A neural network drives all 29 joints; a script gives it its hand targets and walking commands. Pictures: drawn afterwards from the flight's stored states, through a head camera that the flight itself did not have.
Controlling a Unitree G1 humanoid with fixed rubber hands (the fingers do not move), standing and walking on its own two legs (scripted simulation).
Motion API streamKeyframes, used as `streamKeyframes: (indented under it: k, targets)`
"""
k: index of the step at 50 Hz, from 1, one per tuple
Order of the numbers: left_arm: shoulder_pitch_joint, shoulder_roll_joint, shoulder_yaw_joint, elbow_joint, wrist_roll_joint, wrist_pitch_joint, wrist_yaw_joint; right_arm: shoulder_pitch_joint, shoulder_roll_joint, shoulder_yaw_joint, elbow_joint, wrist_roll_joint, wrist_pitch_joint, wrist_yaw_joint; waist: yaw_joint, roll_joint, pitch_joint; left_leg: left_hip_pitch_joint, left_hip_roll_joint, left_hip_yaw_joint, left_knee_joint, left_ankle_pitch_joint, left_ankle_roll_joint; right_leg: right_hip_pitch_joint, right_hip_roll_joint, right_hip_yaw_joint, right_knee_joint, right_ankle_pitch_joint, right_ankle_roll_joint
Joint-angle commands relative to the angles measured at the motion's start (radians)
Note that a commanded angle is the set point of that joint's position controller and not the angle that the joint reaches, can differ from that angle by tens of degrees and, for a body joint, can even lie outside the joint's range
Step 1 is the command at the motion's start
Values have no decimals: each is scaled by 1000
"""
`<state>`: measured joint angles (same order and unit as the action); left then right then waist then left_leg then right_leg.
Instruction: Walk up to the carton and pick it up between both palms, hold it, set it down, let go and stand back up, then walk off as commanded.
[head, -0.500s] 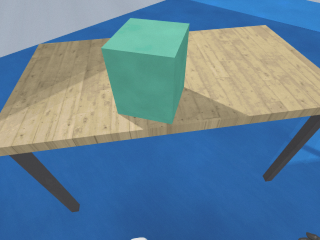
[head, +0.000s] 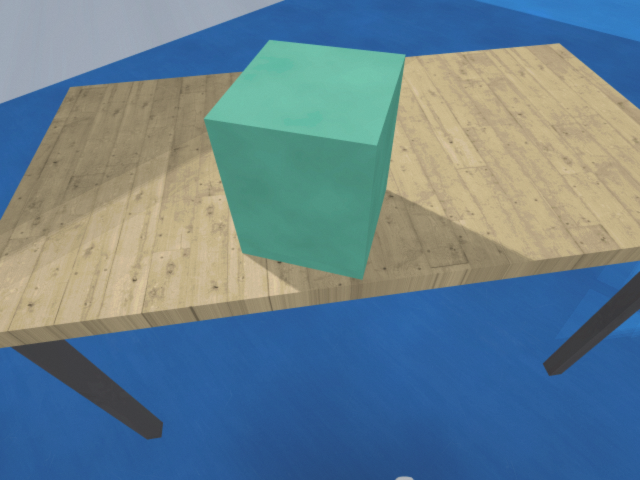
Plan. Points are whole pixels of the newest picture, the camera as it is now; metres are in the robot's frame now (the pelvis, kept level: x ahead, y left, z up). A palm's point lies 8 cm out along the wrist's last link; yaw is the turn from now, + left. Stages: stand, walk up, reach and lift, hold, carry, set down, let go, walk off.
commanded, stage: walk up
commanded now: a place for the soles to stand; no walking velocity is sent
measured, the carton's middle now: (316, 162) +0.54 +0.04 +0.09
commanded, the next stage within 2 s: reach and lift in 1.92 s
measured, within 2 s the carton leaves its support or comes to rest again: neither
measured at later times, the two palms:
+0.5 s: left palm out of the picture +0.14 +0.37 -0.10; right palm out of the picture +0.13 -0.29 -0.06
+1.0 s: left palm out of the picture +0.15 +0.36 -0.10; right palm (597, 467) +0.17 -0.29 -0.07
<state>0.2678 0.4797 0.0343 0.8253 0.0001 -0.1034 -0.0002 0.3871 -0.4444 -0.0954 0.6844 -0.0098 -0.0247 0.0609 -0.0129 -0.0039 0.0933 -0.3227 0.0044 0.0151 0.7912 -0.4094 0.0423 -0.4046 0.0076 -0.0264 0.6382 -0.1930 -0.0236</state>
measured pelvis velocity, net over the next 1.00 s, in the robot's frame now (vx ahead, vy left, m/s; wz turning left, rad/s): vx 0.07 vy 0.03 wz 0.04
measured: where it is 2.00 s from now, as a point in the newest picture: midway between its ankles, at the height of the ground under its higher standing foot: outside the picture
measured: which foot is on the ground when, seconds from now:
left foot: up 0.00-0.24, down 0.26-1.00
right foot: down 0.00-0.28, up 0.30-0.52, down 0.54-1.00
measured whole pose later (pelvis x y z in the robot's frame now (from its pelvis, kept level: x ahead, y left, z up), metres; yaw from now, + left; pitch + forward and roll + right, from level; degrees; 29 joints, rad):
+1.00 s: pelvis +0.07 +0.03 +0.00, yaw +2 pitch -2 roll -1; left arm 0.25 0.47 0.03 0.81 0.00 -0.04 -0.02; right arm 0.32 -0.44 -0.04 0.69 -0.01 -0.05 0.01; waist -0.01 -0.02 0.06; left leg -0.37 0.01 -0.03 0.76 -0.39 0.01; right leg -0.35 -0.03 0.00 0.71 -0.34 0.01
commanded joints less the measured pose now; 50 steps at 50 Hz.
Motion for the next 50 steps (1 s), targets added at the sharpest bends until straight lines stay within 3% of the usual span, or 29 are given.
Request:
streamKeyframes:
  k: [1, 4, 9, 11, 12, 13, 14, 15, 16, 17, 21, 25, 26, 27, 28, 29, 32, 33, 34, 35, 37, 40, 42, 43, 44, 45, 48, 49, 50]
  targets:
    - [73, 316, 109, -46, 2, -11, 22, -8, -237, -46, -55, -6, 8, -16, 42, -22, -13, -392, 11, -157, 327, -119, 8, 253, -401, 631, -424, -676, -225]
    - [40, 246, 93, -57, 5, -11, 11, 37, -203, -48, -14, -7, -1, -14, 27, -80, 20, -322, 41, -124, 243, -10, -5, 198, -299, 399, -362, -418, -192]
    - [3, 250, 86, -80, 14, 11, -10, 11, -170, -33, -2, 1, -23, -19, 38, -190, -12, -147, 48, -7, -24, -87, -11, 142, -278, 262, -256, -111, -221]
    - [-67, 230, 70, -94, 9, 29, -16, 105, -159, -33, 37, -2, -45, -36, -29, -148, -91, 57, 9, 41, -247, 59, 3, 99, -219, 164, -80, 47, -173]
    - [-77, 175, 48, -104, 5, 40, -14, 167, -171, -44, 66, -14, -55, -55, -68, -44, -122, 167, -20, 33, -336, 129, -7, 45, -171, 104, 88, 93, -123]
    - [-60, 97, 20, -120, 1, 46, -8, 167, -218, -53, 67, -31, -60, -70, -52, 124, -127, 205, 108, -220, -412, 187, 13, -58, -111, 41, 283, 4, -52]
    - [-66, 70, 17, -126, -1, 54, -4, 88, -312, -59, 19, -25, -64, -75, -26, 259, -73, 198, 328, -633, -507, 162, 85, -264, 25, -13, 319, -315, 7]
    - [-84, 181, 47, -97, 3, 58, 11, 51, -334, -58, 16, -11, -59, -67, -25, 153, -59, 120, 382, -674, -469, 156, 207, -202, -27, 79, 341, -421, -6]
    - [-78, 191, 45, -90, 10, 57, 8, 20, -285, -49, 0, -7, -59, -69, -4, 75, -36, 129, 334, -546, -388, 271, 215, -190, -53, 67, 329, -394, -7]
    - [-77, 166, 44, -90, 8, 51, 4, 17, -250, -37, -3, -8, -60, -74, 2, 78, -55, 164, 289, -451, -330, 420, 194, -186, -59, 50, 281, -383, -15]
    - [-40, 121, 45, -74, -1, 50, -1, 7, -242, -27, 0, -3, -53, -77, 3, 187, -130, 148, 211, -299, -237, 770, 147, -49, -29, -23, 173, -270, -17]
    - [35, 132, 52, -44, 13, 35, 13, -79, -203, -9, -28, 12, -34, -74, 56, 115, -159, -65, 148, -191, -115, 497, 77, 244, -40, 13, -62, 6, -54]
    - [52, 175, 64, -40, 25, 31, 18, -84, -166, 3, -37, 13, -34, -71, 64, 15, -170, -172, 106, -161, -51, 331, 39, 307, -124, 158, -98, -4, -89]
    - [32, 229, 72, -50, 30, 26, 17, -75, -124, 14, -35, 12, -29, -69, 38, -119, -130, -243, 6, -60, 68, 73, 0, 279, -283, 407, -216, -126, -163]
    - [-8, 266, 75, -54, 26, 29, 9, -80, -153, 2, -17, 6, -20, -73, 32, -139, -78, -219, -5, -29, 144, -193, -1, 172, -401, 502, -275, -213, -260]
    - [-36, 274, 75, -51, 23, 34, 2, -71, -192, -10, 1, 5, -20, -73, 22, -127, -45, -176, 23, -41, 139, -222, 4, 105, -390, 479, -267, -238, -274]
    - [-146, 189, 50, -67, 13, 56, -7, 61, -179, -15, 82, -3, -46, -69, -62, -114, -44, 87, -5, 1, -233, 5, 22, -40, -201, 196, -97, -173, -116]
    - [-145, 129, 37, -87, 7, 63, -10, 80, -220, -26, 84, -18, -56, -73, -59, 43, -64, 109, 86, -223, -356, -9, 49, -89, -113, 115, 99, -148, -55]
    - [-128, 99, 28, -89, 2, 70, -11, 16, -282, -33, 55, -25, -62, -74, -27, 188, -25, 90, 245, -536, -466, -81, 106, -202, -12, 18, 233, -274, -2]
    - [-119, 151, 44, -78, 4, 76, -3, -2, -309, -31, 41, -21, -62, -71, -18, 139, -6, 30, 319, -615, -485, -105, 169, -191, -24, 61, 262, -388, -6]
    - [-78, 161, 50, -66, 6, 67, -7, -73, -280, -21, 18, -17, -62, -74, 16, 104, -9, 11, 282, -508, -400, 56, 187, -114, -51, 52, 225, -387, -17]
    - [-16, 132, 52, -41, 8, 47, -9, -127, -238, -8, 8, -9, -50, -71, 49, 123, -94, -61, 171, -273, -259, 322, 103, 135, -25, -6, -18, -176, -26]
    - [1, 180, 64, -39, 22, 36, 2, -119, -182, 10, -2, 4, -46, -69, 55, 14, -133, -159, 97, -170, -125, 303, 27, 271, -119, 152, -87, -6, -70]
    - [-10, 220, 70, -42, 24, 30, 5, -127, -147, 19, -2, 5, -42, -67, 43, -70, -123, -187, 18, -69, -20, 168, -11, 246, -230, 335, -183, -93, -125]
    - [-44, 249, 71, -47, 23, 28, 1, -105, -156, 15, 16, 3, -34, -68, 14, -90, -99, -156, 2, -8, 10, -48, -11, 182, -321, 420, -219, -184, -195]
    - [-65, 257, 69, -47, 20, 33, -6, -95, -175, 5, 28, 2, -34, -68, 2, -99, -84, -102, 13, -13, -24, -126, 5, 132, -311, 381, -192, -182, -209]
    - [-57, 235, 67, -58, 11, 50, -17, -35, -190, -12, 46, -12, -57, -56, -8, -123, -67, -40, -3, -12, -178, -90, 34, 77, -230, 267, -141, -345, -144]
    - [-87, 201, 59, -72, 8, 56, -19, 1, -210, -18, 54, -19, -64, -58, -26, -45, -70, 16, 29, -113, -254, -133, 53, -2, -169, 200, -52, -349, -101]
    - [-122, 160, 47, -91, 8, 59, -22, 17, -252, -29, 53, -24, -69, -60, -38, 105, -57, 79, 129, -343, -374, -193, 100, -134, -71, 101, 118, -355, -44]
